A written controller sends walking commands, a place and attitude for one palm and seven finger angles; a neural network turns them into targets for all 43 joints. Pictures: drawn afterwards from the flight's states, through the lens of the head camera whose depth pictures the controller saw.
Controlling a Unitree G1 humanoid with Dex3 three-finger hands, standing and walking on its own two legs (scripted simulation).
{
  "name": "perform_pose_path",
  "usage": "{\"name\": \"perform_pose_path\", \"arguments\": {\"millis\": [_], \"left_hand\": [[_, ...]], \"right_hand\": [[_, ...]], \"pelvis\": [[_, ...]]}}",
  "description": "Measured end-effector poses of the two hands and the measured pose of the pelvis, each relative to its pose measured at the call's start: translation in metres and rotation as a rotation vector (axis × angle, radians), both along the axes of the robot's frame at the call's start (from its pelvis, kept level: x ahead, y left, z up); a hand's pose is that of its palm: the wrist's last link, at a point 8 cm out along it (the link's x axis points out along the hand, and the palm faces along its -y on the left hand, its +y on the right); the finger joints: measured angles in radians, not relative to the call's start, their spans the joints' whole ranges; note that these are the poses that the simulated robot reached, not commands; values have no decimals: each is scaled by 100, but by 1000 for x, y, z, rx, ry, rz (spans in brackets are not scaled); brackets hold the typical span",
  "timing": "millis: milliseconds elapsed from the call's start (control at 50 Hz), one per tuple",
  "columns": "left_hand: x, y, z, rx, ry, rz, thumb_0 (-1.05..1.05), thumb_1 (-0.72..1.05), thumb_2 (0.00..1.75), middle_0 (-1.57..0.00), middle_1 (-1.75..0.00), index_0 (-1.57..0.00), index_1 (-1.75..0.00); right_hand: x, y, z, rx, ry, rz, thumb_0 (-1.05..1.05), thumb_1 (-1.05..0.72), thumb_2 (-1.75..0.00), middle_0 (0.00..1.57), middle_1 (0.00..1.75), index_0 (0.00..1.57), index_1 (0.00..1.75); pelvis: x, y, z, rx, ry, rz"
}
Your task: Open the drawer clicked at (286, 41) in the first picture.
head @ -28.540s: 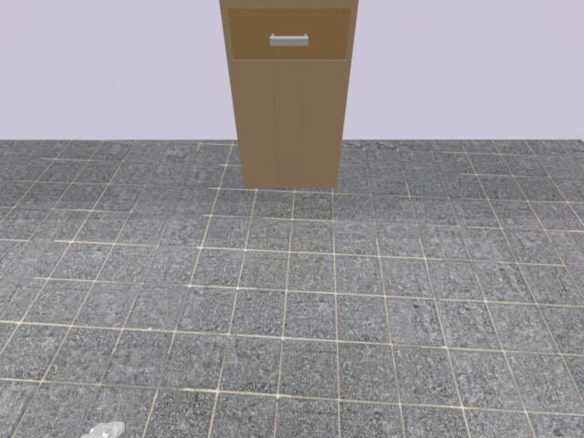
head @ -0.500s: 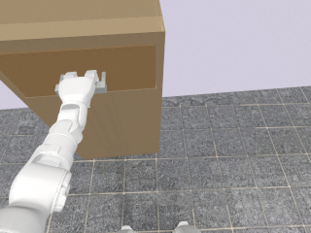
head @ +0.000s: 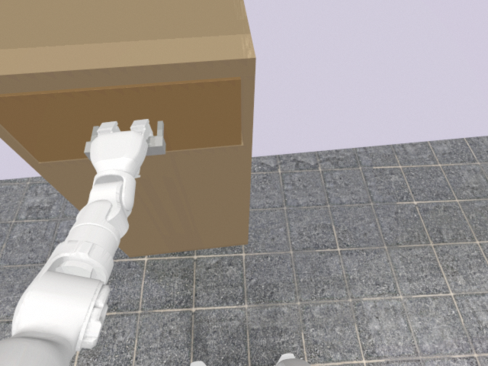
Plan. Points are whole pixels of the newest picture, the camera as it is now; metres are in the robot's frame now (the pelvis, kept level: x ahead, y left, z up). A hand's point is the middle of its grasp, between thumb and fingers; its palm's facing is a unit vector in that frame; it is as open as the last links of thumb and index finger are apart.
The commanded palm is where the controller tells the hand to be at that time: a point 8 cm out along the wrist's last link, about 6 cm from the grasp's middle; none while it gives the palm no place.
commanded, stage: pull the drawer open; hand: left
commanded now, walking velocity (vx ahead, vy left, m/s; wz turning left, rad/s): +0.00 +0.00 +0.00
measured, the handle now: (127, 138) +0.52 +0.20 +0.02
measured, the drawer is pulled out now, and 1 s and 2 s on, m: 0.00 0.08 0.30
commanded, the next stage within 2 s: none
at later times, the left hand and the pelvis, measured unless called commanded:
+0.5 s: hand (130, 177) +0.44 +0.19 +0.01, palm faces -0.04 -0.02 -1.00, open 6.0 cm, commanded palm +0.42 +0.20 +0.06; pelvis +0.02 +0.00 +0.00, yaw +2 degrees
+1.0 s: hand (128, 208) +0.38 +0.18 +0.00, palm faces +0.00 -0.08 -1.00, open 6.0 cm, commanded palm +0.33 +0.20 +0.06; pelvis +0.02 -0.01 +0.01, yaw -1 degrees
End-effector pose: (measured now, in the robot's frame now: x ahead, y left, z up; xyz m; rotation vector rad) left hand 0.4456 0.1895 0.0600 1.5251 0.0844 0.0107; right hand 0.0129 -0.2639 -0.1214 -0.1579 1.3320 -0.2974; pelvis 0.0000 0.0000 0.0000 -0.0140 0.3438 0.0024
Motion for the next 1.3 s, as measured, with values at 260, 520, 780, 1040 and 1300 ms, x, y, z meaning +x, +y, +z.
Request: {"name": "perform_pose_path", "arguments": {"millis": [260, 520, 780, 1040, 1300], "left_hand": [[-22, -1, -2, -13, -26, -3, 1, 70, 76, -27, -135, -36, -133], [-20, -2, 1, 22, 0, 8, -1, 66, 79, -34, -135, -38, -135], [-30, -1, 0, -2, -4, 7, 0, 69, 76, -30, -135, -37, -133], [-93, -4, -3, -41, -47, 2, 1, 70, 76, -26, -135, -37, -130], [-147, -7, -1, -69, -48, 31, 2, 67, 76, -26, -135, -39, -130]], "right_hand": [[54, 6, 5, 34, -76, 25, 1, -90, -90, 20, 30, 20, 30], [92, 4, 1, 18, -144, 107, 0, -90, -90, 20, 30, 20, 30], [33, -7, 0, 18, -61, 18, 0, -90, -90, 20, 30, 20, 30], [72, -5, 15, 27, -178, 32, 1, -90, -90, 20, 30, 20, 30], [181, 24, 42, 73, -459, 198, 1, -90, -90, 20, 30, 20, 30]], "pelvis": [[24, 2, 8, 0, -26, -5], [16, -5, 5, 5, -37, 31], [8, -10, 5, 11, -38, -4], [16, -4, 14, 9, -96, -18], [17, -4, 14, 15, -154, -1]]}}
